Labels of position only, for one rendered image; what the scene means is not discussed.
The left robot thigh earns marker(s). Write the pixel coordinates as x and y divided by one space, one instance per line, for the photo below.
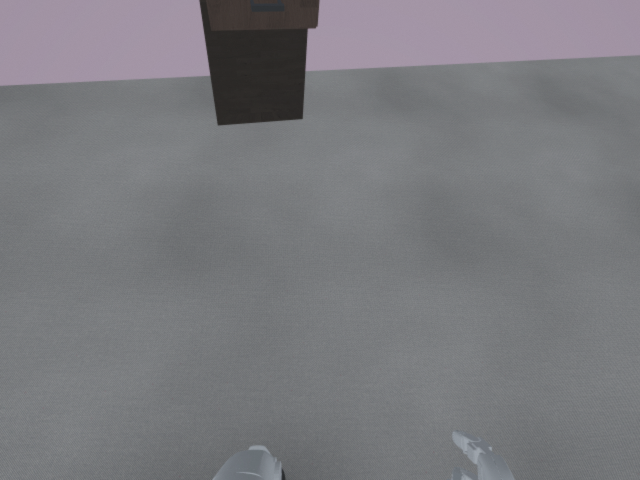
250 465

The drawer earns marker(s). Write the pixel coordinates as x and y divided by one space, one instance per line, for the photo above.
237 15

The left robot shin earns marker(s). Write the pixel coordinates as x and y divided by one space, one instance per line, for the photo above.
259 447

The cabinet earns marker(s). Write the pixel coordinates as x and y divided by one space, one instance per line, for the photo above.
256 75

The right robot hand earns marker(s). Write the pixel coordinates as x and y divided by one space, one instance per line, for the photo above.
489 465

